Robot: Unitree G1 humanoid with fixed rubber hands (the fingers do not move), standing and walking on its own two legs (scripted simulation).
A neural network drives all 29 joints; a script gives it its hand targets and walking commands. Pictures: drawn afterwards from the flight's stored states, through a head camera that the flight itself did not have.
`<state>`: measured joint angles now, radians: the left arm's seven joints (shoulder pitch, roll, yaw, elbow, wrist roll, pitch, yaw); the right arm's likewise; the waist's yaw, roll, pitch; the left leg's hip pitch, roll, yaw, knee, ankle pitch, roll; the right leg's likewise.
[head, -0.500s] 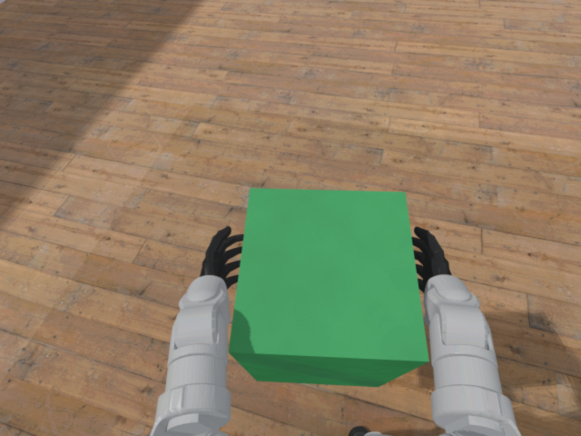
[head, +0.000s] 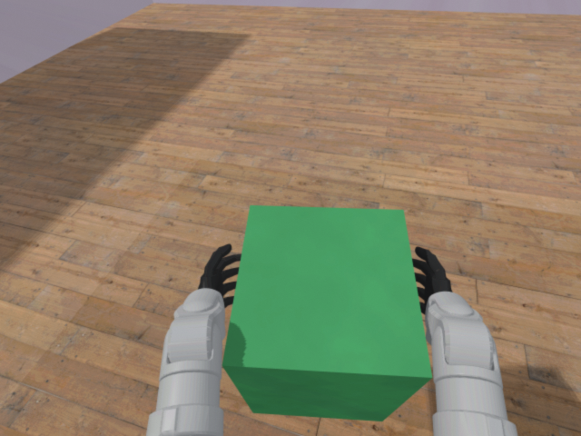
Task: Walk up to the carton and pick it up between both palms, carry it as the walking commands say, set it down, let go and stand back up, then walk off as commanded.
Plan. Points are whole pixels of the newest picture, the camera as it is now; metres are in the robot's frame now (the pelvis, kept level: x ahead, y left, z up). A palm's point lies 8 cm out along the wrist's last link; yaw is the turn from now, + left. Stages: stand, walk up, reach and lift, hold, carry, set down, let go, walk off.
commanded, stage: reach and lift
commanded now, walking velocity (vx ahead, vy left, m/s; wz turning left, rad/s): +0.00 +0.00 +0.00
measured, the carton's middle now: (321, 321) +0.30 -0.02 -0.03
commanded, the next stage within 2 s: hold in 0.96 s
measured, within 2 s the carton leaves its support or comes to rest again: neither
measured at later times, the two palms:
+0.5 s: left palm (198, 308) +0.29 +0.15 +0.05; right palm (424, 301) +0.29 -0.16 +0.04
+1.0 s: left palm (198, 314) +0.28 +0.15 +0.04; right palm (424, 308) +0.28 -0.16 +0.04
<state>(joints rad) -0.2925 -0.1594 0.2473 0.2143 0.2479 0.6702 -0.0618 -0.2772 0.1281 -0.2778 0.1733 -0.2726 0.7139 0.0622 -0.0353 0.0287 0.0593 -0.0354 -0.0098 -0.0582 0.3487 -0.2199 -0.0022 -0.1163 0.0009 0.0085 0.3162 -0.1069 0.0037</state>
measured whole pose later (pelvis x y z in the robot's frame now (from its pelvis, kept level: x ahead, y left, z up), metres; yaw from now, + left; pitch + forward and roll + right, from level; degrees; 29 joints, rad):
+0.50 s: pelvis +0.00 +0.00 +0.00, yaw +0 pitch -7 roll +0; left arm -0.25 -0.15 0.24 0.15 0.23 0.71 -0.07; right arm -0.25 0.14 -0.25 0.14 -0.25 0.75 0.03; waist 0.01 0.03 0.09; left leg 0.00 0.00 -0.06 0.35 -0.23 0.00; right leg -0.08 0.01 0.01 0.32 -0.11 0.00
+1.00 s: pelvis +0.00 +0.00 +0.00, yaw -1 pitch -7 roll +0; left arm -0.17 -0.13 0.19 0.08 0.21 0.73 -0.06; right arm -0.17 0.13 -0.19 0.07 -0.22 0.76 0.01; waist 0.01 0.03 0.08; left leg 0.01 0.00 -0.05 0.34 -0.23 0.00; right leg -0.08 0.01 0.02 0.32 -0.12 0.00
